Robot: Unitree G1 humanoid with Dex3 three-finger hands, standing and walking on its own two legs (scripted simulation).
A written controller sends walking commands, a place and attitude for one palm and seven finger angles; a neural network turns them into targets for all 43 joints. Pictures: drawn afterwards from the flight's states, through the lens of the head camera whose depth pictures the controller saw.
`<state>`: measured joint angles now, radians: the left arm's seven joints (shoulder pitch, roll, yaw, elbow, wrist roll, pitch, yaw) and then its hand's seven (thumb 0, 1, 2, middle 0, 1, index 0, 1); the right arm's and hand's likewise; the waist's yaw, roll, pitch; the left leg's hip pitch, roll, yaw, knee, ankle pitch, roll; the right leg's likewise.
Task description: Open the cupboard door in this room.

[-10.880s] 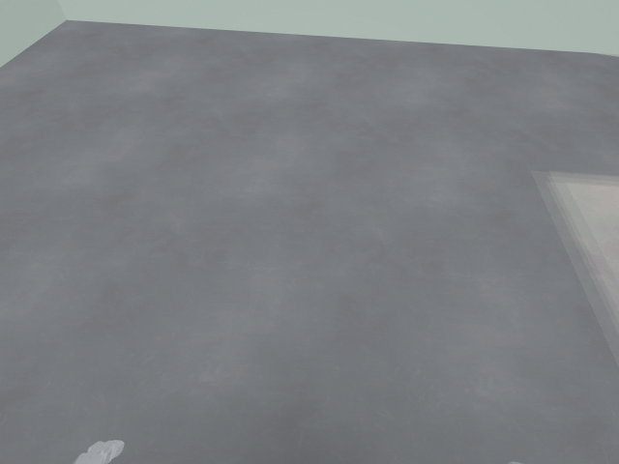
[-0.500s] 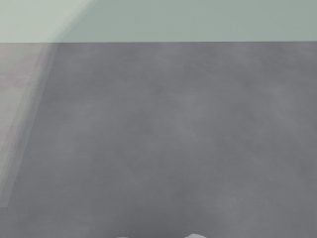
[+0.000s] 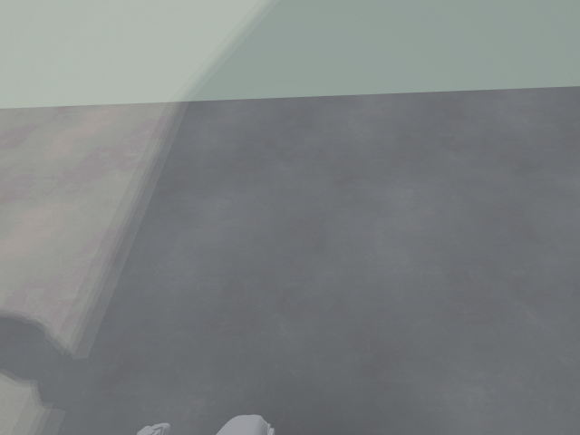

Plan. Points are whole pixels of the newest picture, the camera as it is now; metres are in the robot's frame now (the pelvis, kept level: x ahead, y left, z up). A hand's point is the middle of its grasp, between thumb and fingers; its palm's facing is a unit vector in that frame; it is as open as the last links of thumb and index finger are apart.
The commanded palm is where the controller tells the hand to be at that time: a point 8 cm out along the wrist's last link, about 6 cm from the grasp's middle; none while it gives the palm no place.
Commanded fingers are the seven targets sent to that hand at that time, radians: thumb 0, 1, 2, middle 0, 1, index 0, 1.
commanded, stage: turn or walk to find it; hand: left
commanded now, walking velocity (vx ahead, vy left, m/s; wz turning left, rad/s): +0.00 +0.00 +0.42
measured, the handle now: out of the picture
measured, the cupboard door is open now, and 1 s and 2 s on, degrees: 0 0 0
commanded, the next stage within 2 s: none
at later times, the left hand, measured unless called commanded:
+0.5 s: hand out of the picture -0.06 +0.27 -0.18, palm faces +0.26 -0.93 -0.24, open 7.4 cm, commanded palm none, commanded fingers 0.00 0.90 0.90 -0.20 -0.30 -0.20 -0.30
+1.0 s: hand out of the picture -0.05 +0.20 -0.14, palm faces +0.41 -0.87 -0.28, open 7.4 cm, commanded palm none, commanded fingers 0.00 0.90 0.90 -0.20 -0.30 -0.20 -0.30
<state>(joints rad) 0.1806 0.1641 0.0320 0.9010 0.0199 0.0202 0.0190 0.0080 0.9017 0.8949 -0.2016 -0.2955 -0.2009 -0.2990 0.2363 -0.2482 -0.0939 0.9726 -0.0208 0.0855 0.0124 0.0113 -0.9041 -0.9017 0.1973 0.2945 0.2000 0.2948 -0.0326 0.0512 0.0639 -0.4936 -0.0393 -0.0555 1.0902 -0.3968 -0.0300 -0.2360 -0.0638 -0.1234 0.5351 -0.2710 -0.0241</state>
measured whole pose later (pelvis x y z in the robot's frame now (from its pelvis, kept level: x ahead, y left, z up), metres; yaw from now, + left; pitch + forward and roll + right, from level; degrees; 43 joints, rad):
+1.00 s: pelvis -0.06 -0.01 +0.00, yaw +25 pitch -1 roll +2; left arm 0.17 0.15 0.03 0.92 0.02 0.02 0.02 0.01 0.90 0.89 -0.20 -0.30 -0.20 -0.30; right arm 0.25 -0.25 -0.09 0.99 -0.02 0.08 0.01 0.01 -0.90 -0.90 0.20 0.29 0.20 0.29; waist -0.04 0.05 0.07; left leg -0.49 -0.03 -0.05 1.14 -0.38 -0.05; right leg -0.21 -0.06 -0.13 0.50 -0.27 -0.04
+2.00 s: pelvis -0.11 -0.06 +0.00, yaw +51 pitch -2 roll +2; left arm 0.17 0.15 0.03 0.92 0.02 0.02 0.02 0.01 0.90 0.89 -0.20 -0.30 -0.20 -0.30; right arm 0.26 -0.25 -0.10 0.99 -0.02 0.08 0.01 0.01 -0.90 -0.90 0.20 0.29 0.20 0.29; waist -0.04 0.06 0.07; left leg -0.50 -0.03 -0.06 1.15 -0.36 -0.05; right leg -0.21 -0.05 -0.13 0.50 -0.26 -0.04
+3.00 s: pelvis -0.13 -0.11 +0.00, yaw +77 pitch -1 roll +2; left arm 0.18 0.15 0.03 0.92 0.02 0.02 0.02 0.01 0.90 0.89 -0.20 -0.30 -0.20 -0.30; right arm 0.24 -0.25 -0.10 0.99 -0.02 0.08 0.01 0.01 -0.91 -0.90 0.20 0.29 0.20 0.29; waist -0.04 0.06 0.08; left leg -0.49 -0.01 -0.05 1.17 -0.37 -0.05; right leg -0.22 -0.07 -0.15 0.51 -0.27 -0.03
